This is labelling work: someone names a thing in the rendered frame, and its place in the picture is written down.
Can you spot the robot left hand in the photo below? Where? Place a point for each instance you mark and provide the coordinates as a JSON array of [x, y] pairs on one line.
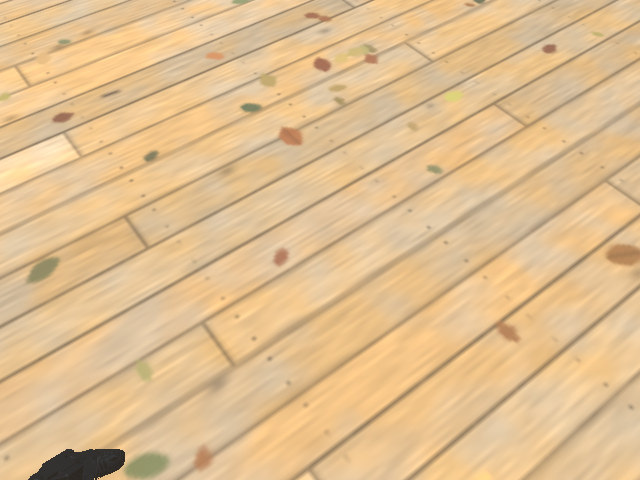
[[85, 465]]

